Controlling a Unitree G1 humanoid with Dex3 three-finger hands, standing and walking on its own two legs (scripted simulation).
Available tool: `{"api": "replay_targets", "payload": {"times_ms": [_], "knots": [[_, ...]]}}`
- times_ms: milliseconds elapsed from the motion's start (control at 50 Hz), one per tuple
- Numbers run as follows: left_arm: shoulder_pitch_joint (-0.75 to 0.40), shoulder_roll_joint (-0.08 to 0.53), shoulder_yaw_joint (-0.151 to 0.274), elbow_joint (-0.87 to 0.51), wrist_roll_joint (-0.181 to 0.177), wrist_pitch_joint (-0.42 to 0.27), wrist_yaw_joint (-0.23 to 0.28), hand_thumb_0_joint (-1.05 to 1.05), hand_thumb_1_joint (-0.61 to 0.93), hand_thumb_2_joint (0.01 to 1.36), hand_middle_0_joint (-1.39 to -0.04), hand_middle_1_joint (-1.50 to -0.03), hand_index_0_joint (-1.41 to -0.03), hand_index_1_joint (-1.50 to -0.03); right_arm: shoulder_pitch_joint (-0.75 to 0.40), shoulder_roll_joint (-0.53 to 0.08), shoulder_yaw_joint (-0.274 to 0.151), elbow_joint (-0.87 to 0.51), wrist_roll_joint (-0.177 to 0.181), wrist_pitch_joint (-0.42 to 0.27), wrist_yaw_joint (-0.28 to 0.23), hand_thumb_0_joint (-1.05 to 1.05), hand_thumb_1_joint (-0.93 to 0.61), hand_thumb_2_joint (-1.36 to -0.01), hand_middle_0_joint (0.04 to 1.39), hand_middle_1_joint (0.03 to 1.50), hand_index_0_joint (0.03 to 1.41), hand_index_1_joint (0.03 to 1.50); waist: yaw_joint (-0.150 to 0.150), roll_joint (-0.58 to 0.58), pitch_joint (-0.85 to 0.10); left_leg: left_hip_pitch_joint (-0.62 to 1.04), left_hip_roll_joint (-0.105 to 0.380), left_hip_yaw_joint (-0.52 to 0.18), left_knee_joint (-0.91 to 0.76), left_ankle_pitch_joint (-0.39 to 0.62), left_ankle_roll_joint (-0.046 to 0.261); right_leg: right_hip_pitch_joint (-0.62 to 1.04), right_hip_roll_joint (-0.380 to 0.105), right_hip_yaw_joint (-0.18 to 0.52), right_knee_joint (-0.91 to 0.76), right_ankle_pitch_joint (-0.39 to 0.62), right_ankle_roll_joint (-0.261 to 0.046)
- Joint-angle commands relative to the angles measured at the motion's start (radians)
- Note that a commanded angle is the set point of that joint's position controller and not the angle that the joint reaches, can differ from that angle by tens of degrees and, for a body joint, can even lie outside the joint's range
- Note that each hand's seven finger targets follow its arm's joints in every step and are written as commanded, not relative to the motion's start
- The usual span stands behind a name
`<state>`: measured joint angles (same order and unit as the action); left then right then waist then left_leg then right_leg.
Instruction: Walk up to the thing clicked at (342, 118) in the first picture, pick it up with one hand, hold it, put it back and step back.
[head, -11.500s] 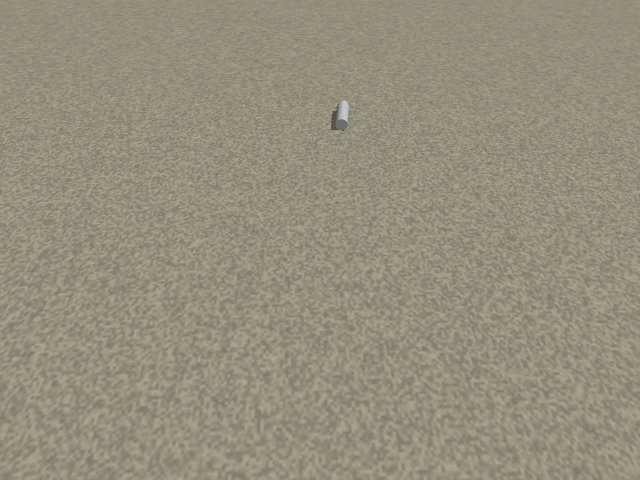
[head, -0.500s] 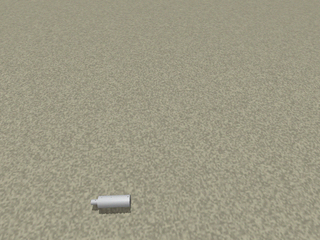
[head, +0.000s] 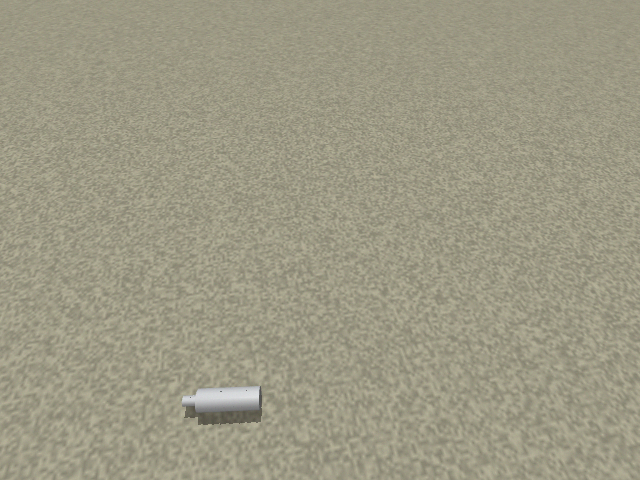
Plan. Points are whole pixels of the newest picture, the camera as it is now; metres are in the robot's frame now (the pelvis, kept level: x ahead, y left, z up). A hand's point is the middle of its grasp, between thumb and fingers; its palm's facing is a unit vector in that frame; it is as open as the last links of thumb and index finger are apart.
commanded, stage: stand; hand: left
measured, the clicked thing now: (222, 399) +0.45 +0.28 -0.75
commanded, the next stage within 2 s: rise first in 1.48 s
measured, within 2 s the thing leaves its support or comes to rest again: neither
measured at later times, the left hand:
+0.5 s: hand out of the picture +0.08 +0.25 -0.16, palm faces -0.03 -0.94 -0.34, open 7.4 cm
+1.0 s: hand out of the picture +0.08 +0.25 -0.16, palm faces -0.03 -0.94 -0.34, open 7.4 cm
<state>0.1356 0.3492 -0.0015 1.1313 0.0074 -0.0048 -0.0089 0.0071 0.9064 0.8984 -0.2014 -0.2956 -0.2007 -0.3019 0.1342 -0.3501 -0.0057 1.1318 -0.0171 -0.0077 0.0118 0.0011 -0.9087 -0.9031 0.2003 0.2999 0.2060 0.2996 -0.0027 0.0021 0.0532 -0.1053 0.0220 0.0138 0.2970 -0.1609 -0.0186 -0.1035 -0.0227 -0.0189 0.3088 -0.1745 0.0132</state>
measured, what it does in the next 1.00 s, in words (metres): stands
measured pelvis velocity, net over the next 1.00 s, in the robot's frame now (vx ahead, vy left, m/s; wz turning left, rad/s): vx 0.01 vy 0.00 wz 0.00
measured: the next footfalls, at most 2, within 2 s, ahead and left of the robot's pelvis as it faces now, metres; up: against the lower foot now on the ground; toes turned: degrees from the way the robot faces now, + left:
none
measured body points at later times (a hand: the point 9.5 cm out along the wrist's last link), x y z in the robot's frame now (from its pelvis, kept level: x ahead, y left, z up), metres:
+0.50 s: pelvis +0.01 +0.00 +0.00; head +0.02 +0.00 +0.45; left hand +0.08 +0.30 -0.13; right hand +0.08 -0.30 -0.13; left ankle +0.00 +0.13 -0.75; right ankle +0.00 -0.13 -0.75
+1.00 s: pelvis +0.01 +0.00 +0.00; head +0.03 +0.00 +0.45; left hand +0.08 +0.30 -0.14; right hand +0.08 -0.30 -0.13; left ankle +0.00 +0.13 -0.75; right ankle +0.00 -0.13 -0.75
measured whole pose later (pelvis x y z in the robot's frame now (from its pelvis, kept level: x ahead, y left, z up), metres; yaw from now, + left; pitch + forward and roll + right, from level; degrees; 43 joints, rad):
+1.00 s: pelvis +0.01 +0.00 +0.00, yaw +0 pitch -1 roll +0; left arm 0.13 0.35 0.00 1.12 0.01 -0.01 0.00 0.01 0.91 0.90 -0.20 -0.30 -0.20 -0.30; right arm 0.12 -0.35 0.00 1.12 -0.01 -0.01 0.01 0.00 -0.91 -0.90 0.20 0.30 0.21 0.30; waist 0.00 0.00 0.05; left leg -0.10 0.03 0.01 0.30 -0.18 -0.02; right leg -0.09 -0.02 -0.02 0.30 -0.19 0.01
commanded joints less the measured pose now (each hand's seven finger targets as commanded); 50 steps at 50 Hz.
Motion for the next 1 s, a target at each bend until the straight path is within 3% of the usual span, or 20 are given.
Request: {"api": "replay_targets", "payload": {"times_ms": [0,200,320,380,440,620,640,740,860,980], "knots": [[-0.036,0.22,0.042,-0.065,0.004,-0.027,0.016,0.0,0.9,0.9,-0.2,-0.3,-0.2,-0.3,-0.039,-0.212,-0.037,-0.058,0.002,-0.022,-0.016,0.0,-0.9,-0.9,0.2,0.3,0.2,0.3,-0.001,0.0,-0.079,0.016,0.115,-0.088,-0.037,0.078,0.034,-0.001,-0.119,0.093,-0.052,0.083,-0.036],[-0.025,0.218,0.033,-0.065,0.002,-0.033,0.021,0.0,0.9,0.9,-0.2,-0.3,-0.2,-0.3,-0.035,-0.211,-0.034,-0.052,0.006,-0.02,-0.017,0.0,-0.9,-0.9,0.2,0.3,0.2,0.3,0.0,-0.01,-0.09,0.027,0.118,-0.084,-0.016,0.145,0.032,0.013,-0.122,0.086,-0.044,0.164,-0.032],[-0.035,0.216,0.035,-0.059,-0.002,-0.028,0.02,0.0,0.899,0.9,-0.2,-0.3,-0.2,-0.3,-0.039,-0.204,-0.029,-0.052,0.007,-0.02,-0.017,0.0,-0.9,-0.9,0.2,0.3,0.2,0.3,0.002,0.002,-0.058,0.003,0.113,-0.084,-0.037,0.121,0.027,0.004,-0.117,0.085,-0.045,0.13,-0.033],[-0.033,0.214,0.035,-0.066,0.002,-0.031,0.021,0.0,0.899,0.9,-0.2,-0.3,-0.2,-0.3,-0.041,-0.213,-0.034,-0.058,0.007,-0.022,-0.017,0.0,-0.9,-0.9,0.2,0.3,0.2,0.3,0.003,0.0,-0.102,0.034,0.12,-0.079,-0.016,0.177,0.033,0.03,-0.121,0.082,-0.038,0.191,-0.034],[-0.027,0.214,0.034,-0.063,0.001,-0.032,0.021,0.0,0.899,0.9,-0.2,-0.3,-0.2,-0.3,-0.048,-0.209,-0.032,-0.059,0.009,-0.023,-0.018,0.0,-0.9,-0.9,0.2,0.3,0.2,0.3,0.003,0.009,-0.081,0.034,0.12,-0.083,-0.023,0.19,0.032,0.021,-0.119,0.08,-0.04,0.206,-0.031],[-0.039,0.216,0.039,-0.065,0.003,-0.029,0.021,0.0,0.899,0.9,-0.2,-0.3,-0.2,-0.3,-0.051,-0.205,-0.034,-0.062,0.007,-0.021,-0.019,0.0,-0.9,-0.9,0.2,0.3,0.2,0.3,0.001,-0.01,-0.07,0.02,0.118,-0.083,-0.032,0.142,0.03,0.017,-0.118,0.079,-0.051,0.149,-0.031],[-0.036,0.216,0.04,-0.065,0.004,-0.03,0.021,0.0,0.899,0.9,-0.2,-0.3,-0.2,-0.3,-0.058,-0.21,-0.036,-0.064,0.008,-0.021,-0.018,0.0,-0.9,-0.9,0.2,0.3,0.2,0.3,0.003,-0.011,-0.077,0.038,0.122,-0.086,-0.027,0.177,0.031,0.017,-0.116,0.076,-0.045,0.178,-0.032],[-0.041,0.216,0.04,-0.069,0.003,-0.03,0.022,0.0,0.899,0.9,-0.2,-0.3,-0.2,-0.3,-0.056,-0.209,-0.036,-0.062,0.006,-0.019,-0.018,0.0,-0.9,-0.9,0.2,0.3,0.2,0.3,0.002,-0.008,-0.072,0.021,0.117,-0.084,-0.031,0.12,0.03,0.012,-0.117,0.081,-0.056,0.131,-0.034],[-0.035,0.215,0.039,-0.067,0.002,-0.031,0.022,0.0,0.899,0.9,-0.2,-0.3,-0.2,-0.3,-0.052,-0.207,-0.033,-0.063,0.009,-0.02,-0.018,0.0,-0.9,-0.9,0.2,0.3,0.2,0.3,0.001,0.004,-0.092,0.035,0.12,-0.081,-0.019,0.178,0.032,0.033,-0.121,0.08,-0.042,0.198,-0.034],[-0.035,0.212,0.04,-0.066,0.0,-0.027,0.02,0.0,0.899,0.9,-0.2,-0.3,-0.2,-0.3,-0.045,-0.21,-0.031,-0.06,0.007,-0.023,-0.022,0.0,-0.9,-0.9,0.2,0.3,0.2,0.3,0.003,0.02,-0.087,0.03,0.118,-0.075,-0.025,0.187,0.031,0.032,-0.122,0.082,-0.04,0.195,-0.032]]}}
